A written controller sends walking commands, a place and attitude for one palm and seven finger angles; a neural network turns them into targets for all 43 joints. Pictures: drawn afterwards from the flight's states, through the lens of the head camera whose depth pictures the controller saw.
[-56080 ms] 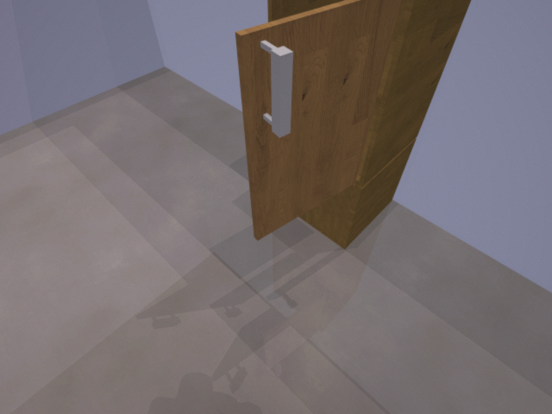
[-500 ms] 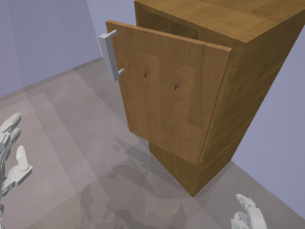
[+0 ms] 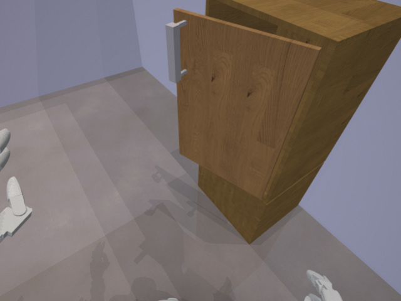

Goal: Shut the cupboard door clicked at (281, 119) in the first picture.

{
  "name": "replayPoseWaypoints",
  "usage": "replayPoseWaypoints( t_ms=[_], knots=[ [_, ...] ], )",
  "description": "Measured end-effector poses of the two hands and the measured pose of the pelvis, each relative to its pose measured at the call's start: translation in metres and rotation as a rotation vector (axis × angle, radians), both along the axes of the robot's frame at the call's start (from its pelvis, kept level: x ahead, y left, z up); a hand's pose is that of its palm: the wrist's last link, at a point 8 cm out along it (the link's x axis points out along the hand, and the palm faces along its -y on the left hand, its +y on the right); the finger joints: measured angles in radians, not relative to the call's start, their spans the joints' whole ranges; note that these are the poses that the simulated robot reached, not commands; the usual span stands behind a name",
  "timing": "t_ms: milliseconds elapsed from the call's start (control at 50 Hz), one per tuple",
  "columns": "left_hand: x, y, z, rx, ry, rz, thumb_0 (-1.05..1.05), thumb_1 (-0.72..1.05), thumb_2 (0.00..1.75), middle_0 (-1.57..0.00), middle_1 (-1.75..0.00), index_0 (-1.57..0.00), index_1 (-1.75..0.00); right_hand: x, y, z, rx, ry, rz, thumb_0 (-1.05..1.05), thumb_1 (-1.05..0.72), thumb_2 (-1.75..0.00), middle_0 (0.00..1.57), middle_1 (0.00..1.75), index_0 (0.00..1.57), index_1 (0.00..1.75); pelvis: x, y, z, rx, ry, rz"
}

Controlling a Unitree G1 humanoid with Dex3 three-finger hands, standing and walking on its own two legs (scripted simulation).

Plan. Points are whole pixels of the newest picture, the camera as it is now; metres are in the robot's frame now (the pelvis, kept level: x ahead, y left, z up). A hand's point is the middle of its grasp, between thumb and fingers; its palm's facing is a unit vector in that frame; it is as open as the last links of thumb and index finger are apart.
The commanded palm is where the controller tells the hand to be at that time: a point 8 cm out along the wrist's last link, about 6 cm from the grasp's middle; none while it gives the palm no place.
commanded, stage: step back with the hand held close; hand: left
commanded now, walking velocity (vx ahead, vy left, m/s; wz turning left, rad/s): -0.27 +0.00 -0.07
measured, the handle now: (178, 52) +0.74 +0.12 +0.16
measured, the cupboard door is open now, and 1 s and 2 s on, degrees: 18 18 18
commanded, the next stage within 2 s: stop stepping back and stand still in 0.30 s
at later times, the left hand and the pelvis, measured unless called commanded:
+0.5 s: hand out of the picture +0.04 +0.31 +0.19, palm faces +0.46 -0.81 -0.36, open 7.4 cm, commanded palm +0.02 +0.34 +0.19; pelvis -0.14 +0.05 +0.00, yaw -3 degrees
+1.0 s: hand out of the picture -0.02 +0.37 +0.18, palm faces +0.44 -0.80 -0.41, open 7.4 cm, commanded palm -0.06 +0.39 +0.19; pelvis -0.23 +0.10 +0.01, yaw -6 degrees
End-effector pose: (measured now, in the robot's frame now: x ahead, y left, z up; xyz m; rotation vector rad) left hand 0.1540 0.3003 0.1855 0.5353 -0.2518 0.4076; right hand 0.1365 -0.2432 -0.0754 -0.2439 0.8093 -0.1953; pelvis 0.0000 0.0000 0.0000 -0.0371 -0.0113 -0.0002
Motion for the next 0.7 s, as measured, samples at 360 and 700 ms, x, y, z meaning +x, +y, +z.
replayPoseWaypoints(
  t_ms=[360, 700],
  knots=[
    [-0.102, 0.041, 0.017, 0.074, -0.154, -0.048, 0.01, 0.89, 0.9, -0.21, -0.3, -0.21, -0.3, -0.068, 0.05, 0.003, 0.025, -0.113, 0.064, 0.01, -0.91, -0.9, 0.21, 0.3, 0.2, 0.3, -0.099, 0.028, -0.014, -0.043, 0.041, 0.011],
    [-0.15, 0.084, 0.005, -0.07, -0.079, -0.07, 0.02, 0.89, 0.9, -0.21, -0.3, -0.21, -0.3, -0.202, 0.088, 0.028, -0.005, -0.104, -0.056, 0.01, -0.91, -0.9, 0.21, 0.3, 0.2, 0.3, -0.194, 0.081, 0.01, 0.005, -0.014, -0.067]
  ],
)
